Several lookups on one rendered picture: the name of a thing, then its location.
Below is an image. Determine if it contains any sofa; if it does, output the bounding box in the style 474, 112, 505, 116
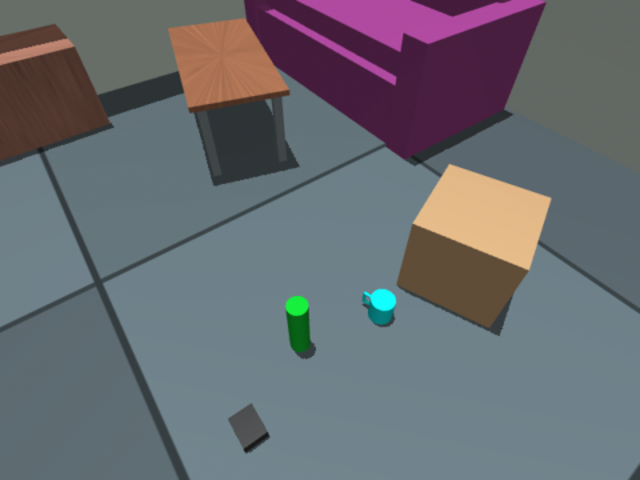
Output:
244, 0, 546, 160

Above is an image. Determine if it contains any coffee table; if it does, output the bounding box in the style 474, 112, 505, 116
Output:
168, 18, 290, 176

